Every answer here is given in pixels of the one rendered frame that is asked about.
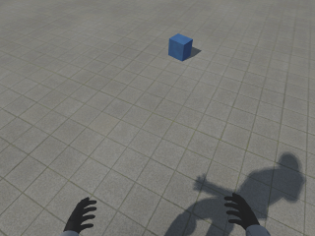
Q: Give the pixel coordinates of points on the left robot hand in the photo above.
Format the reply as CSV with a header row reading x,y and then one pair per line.
x,y
76,218

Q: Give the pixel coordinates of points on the robot right forearm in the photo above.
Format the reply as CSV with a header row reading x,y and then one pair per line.
x,y
256,230

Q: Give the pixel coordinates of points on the carton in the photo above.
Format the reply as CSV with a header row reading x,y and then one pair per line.
x,y
180,46

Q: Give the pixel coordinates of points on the right robot hand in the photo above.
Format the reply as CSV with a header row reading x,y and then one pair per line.
x,y
245,212

